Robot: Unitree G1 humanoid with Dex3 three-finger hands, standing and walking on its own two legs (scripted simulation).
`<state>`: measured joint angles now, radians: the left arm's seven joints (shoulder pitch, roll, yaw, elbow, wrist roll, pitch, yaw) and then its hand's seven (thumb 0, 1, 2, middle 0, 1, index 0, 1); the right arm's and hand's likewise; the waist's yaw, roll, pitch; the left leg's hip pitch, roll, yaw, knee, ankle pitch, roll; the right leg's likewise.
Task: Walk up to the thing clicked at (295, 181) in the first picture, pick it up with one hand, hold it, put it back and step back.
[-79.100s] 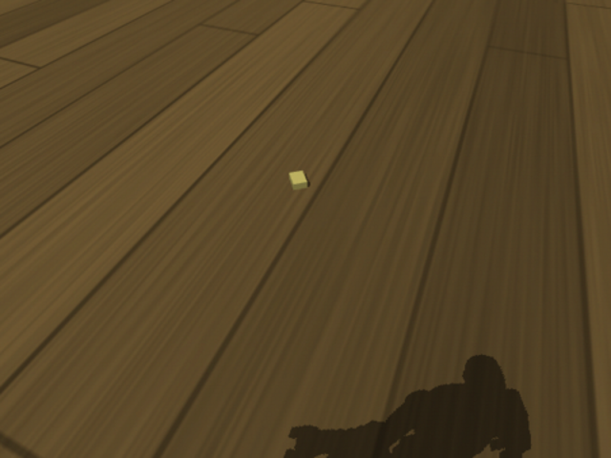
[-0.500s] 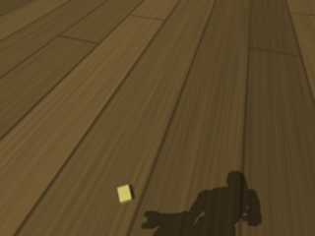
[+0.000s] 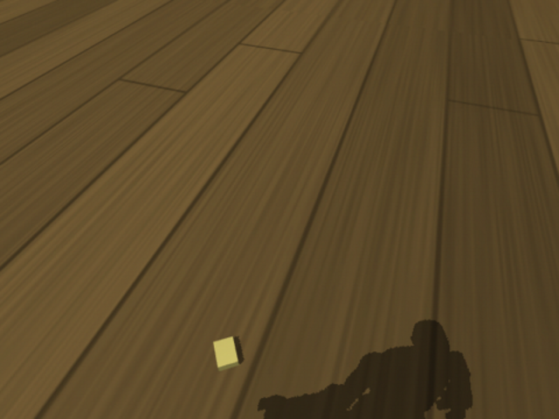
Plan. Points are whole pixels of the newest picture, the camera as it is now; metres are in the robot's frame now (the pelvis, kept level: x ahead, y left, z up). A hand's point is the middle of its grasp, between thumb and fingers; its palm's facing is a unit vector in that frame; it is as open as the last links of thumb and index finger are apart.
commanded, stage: stand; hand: left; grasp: from above
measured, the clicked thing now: (226, 353) +0.51 +0.19 -0.76
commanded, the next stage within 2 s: step back in 1.62 s
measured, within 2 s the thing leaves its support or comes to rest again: neither
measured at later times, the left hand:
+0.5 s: hand out of the picture +0.07 +0.24 -0.16, palm faces +0.02 -0.94 -0.34, open 7.4 cm
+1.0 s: hand out of the picture +0.08 +0.24 -0.15, palm faces +0.02 -0.94 -0.34, open 7.4 cm
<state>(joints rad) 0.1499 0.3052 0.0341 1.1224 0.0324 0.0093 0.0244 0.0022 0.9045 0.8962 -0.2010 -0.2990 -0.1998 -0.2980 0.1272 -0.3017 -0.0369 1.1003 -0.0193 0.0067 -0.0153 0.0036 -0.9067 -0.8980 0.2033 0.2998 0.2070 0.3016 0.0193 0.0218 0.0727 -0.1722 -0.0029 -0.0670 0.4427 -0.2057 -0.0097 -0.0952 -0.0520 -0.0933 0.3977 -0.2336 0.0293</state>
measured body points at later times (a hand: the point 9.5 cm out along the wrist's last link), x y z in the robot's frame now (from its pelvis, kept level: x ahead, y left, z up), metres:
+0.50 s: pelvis +0.01 -0.01 +0.00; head +0.02 -0.01 +0.45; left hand +0.07 +0.29 -0.13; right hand +0.09 -0.30 -0.14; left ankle +0.03 +0.12 -0.74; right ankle -0.01 -0.13 -0.74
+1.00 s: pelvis +0.01 -0.01 +0.00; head +0.02 -0.01 +0.45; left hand +0.07 +0.29 -0.13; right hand +0.09 -0.30 -0.14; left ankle +0.03 +0.12 -0.74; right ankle -0.01 -0.13 -0.74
